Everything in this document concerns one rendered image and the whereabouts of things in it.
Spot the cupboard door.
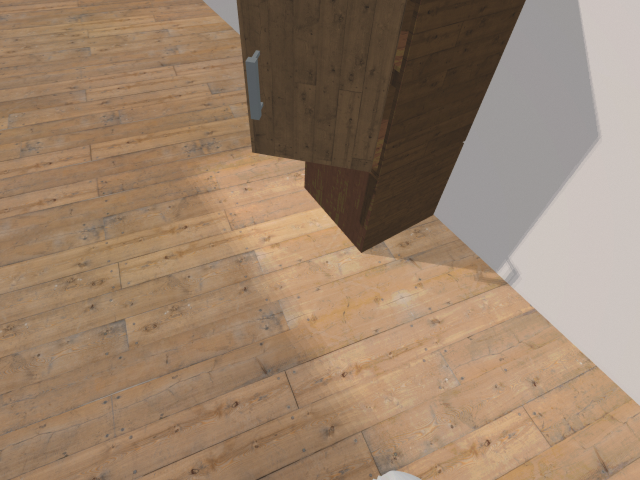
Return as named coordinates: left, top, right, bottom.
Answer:
left=237, top=0, right=407, bottom=172

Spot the handle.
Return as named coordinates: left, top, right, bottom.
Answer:
left=245, top=50, right=263, bottom=120

